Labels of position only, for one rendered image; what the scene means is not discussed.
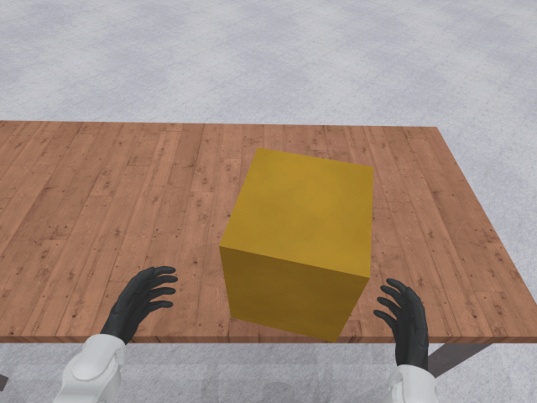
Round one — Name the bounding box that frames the carton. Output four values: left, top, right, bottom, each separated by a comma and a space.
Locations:
219, 148, 373, 343

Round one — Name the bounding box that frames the robot left hand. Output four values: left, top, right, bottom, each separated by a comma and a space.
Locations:
100, 266, 178, 345

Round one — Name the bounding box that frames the robot right forearm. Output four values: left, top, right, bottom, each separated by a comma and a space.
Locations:
383, 364, 440, 403

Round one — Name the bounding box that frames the robot right hand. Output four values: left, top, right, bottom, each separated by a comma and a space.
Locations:
373, 278, 429, 371

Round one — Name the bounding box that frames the table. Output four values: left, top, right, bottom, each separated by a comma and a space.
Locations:
0, 120, 537, 391

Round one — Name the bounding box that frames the robot left forearm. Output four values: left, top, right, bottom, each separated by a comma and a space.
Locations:
52, 334, 128, 403

